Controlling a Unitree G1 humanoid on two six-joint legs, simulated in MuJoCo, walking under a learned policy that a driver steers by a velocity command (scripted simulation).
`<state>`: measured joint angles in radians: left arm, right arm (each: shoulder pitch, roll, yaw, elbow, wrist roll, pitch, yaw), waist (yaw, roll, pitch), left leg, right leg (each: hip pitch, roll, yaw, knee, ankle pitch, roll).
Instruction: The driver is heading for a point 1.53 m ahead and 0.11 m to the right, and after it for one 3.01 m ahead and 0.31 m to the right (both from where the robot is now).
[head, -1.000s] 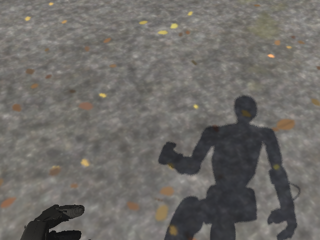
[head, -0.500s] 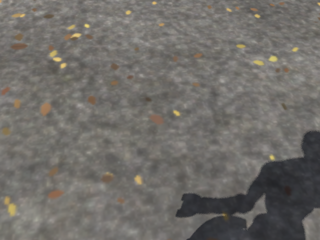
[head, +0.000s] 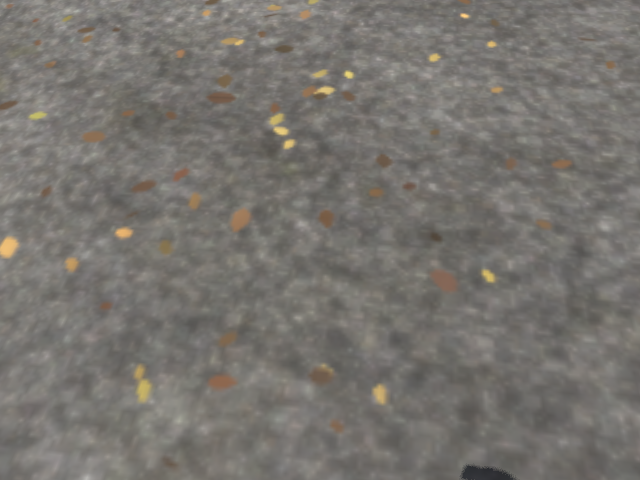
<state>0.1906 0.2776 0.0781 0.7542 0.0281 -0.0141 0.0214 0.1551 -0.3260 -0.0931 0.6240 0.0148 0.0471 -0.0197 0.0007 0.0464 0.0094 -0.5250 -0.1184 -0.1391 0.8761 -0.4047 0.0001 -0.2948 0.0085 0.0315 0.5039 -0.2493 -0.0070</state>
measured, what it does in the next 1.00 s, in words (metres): walks ahead: left foot, then right foot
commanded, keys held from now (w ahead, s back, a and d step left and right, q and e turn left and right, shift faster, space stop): w+q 0.14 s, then w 0.84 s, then w+e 0.02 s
